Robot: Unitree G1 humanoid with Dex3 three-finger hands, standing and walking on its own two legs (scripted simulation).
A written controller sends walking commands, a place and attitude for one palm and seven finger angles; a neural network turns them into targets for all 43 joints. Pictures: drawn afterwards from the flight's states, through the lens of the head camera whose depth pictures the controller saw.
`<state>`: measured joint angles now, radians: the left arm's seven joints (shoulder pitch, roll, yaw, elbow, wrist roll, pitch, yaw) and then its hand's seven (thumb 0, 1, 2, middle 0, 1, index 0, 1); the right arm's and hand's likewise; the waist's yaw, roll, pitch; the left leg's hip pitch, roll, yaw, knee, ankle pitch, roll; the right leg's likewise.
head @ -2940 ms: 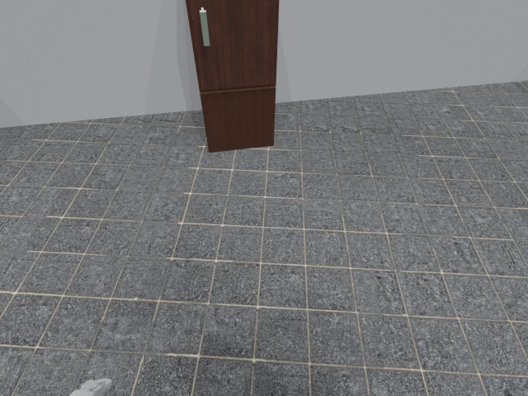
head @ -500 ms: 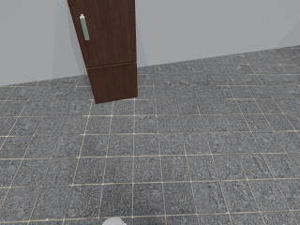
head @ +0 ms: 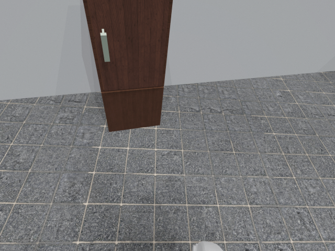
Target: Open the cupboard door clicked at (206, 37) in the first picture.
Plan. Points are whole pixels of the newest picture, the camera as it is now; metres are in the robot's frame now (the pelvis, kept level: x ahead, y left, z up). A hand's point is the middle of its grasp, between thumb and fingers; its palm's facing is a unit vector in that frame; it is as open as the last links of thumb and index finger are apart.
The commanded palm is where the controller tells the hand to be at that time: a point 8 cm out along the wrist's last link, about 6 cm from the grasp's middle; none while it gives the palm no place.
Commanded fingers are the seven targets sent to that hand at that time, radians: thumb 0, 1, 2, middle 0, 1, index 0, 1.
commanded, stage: walk to a spot facing it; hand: left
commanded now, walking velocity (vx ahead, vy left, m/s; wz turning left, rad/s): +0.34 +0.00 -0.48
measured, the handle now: (105, 45) +0.97 +0.38 -0.05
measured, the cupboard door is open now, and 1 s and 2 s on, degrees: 0 0 0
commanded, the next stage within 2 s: turn to face it in 0.28 s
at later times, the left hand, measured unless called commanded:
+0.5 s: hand (141, 189) +0.33 +0.10 -0.18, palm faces -0.17 -0.96 -0.21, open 7.4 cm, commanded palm none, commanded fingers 0.00 0.90 0.90 -0.20 -0.30 -0.20 -0.30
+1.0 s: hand (120, 185) +0.34 +0.17 -0.18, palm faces +0.10 -0.96 -0.25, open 7.4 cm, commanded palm none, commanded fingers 0.00 0.90 0.90 -0.20 -0.30 -0.20 -0.30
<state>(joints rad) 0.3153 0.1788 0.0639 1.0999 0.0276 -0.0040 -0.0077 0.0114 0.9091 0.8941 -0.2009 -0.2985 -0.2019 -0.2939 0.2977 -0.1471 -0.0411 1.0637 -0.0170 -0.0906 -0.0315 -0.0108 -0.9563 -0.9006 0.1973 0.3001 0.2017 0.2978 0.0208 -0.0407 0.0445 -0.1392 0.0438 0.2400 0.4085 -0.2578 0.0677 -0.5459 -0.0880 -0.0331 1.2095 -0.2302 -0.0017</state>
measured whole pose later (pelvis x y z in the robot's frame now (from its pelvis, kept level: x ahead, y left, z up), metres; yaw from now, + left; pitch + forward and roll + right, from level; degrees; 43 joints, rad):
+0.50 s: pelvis +0.20 -0.06 -0.02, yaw -11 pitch -2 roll -1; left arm 0.14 0.16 0.05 1.00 0.01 -0.04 0.01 0.01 0.91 0.89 -0.20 -0.30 -0.20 -0.29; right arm 0.34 -0.14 -0.04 1.10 -0.01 -0.01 -0.02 0.01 -0.91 -0.90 0.20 0.30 0.20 0.30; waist -0.04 0.04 0.10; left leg -0.39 0.13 0.07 1.32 -0.40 -0.03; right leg -0.34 0.03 -0.16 0.61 -0.24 -0.09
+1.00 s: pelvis +0.29 -0.04 -0.01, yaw +3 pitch +1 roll +0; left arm 0.19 0.22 0.07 0.97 0.01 0.05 0.02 0.01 0.91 0.89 -0.20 -0.30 -0.20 -0.29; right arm 0.18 -0.18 -0.04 0.95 -0.02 0.02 -0.01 0.00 -0.91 -0.90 0.20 0.30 0.20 0.30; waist 0.00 0.00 0.09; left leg -0.33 0.02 0.07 0.54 -0.23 0.03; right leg -0.46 -0.09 -0.05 1.06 -0.47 0.07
